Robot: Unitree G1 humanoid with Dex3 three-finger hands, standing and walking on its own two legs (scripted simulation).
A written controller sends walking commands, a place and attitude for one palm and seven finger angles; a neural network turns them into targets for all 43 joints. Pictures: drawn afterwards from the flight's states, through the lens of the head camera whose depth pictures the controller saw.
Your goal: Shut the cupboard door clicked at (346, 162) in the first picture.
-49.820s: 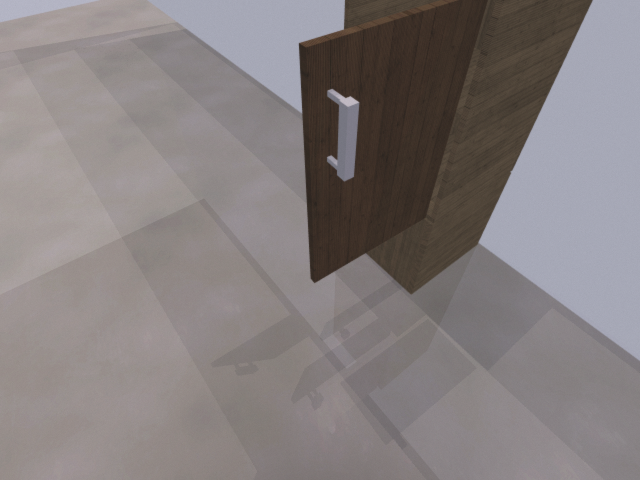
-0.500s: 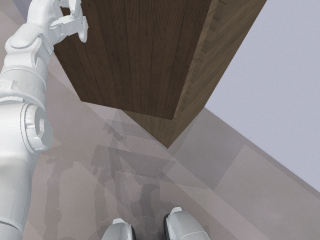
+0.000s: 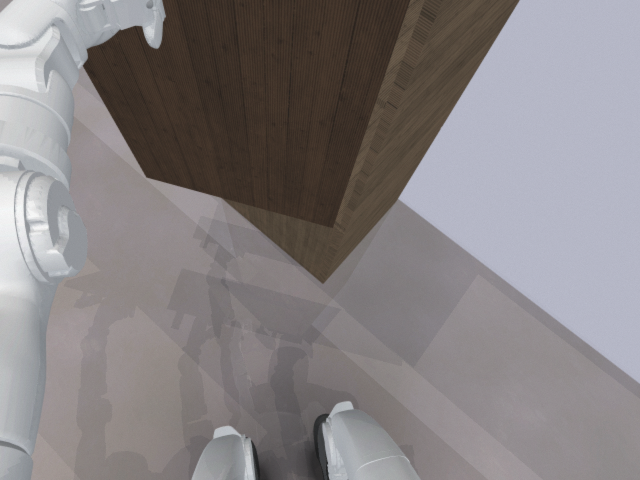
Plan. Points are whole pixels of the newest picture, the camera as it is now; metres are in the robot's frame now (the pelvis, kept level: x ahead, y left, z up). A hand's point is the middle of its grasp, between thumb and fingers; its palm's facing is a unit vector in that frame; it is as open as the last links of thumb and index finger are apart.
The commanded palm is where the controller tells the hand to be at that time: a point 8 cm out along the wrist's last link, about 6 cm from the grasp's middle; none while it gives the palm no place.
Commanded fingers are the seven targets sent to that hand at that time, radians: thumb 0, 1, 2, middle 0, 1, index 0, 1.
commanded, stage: pull the fist back off the door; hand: left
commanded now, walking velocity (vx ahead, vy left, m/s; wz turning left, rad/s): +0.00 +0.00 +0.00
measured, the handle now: out of the picture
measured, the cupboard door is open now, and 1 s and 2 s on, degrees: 26 22 22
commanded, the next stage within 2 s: draw the hand back to the body in 0.88 s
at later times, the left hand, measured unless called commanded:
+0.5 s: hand out of the picture +0.59 +0.07 +0.16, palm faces +0.04 -1.00 +0.02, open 3.1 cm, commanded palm +0.55 +0.11 +0.16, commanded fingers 0.00 0.90 0.90 -1.30 -1.50 -1.30 -1.50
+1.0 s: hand (165, 55) +0.52 +0.07 +0.15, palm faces +0.00 -1.00 -0.03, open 3.1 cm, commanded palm +0.49 +0.12 +0.16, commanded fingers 0.00 0.90 0.90 -1.30 -1.50 -1.30 -1.50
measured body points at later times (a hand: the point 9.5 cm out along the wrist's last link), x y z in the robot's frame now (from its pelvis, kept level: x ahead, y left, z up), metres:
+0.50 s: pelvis +0.01 +0.00 +0.02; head +0.13 -0.01 +0.45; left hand +0.58 +0.12 +0.17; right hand -0.08 -0.23 -0.10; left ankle +0.00 +0.11 -0.68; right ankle +0.01 -0.11 -0.68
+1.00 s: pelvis +0.02 +0.01 +0.02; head +0.09 +0.01 +0.47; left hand +0.52 +0.12 +0.16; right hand +0.05 -0.25 -0.10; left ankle +0.00 +0.11 -0.68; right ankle +0.01 -0.11 -0.68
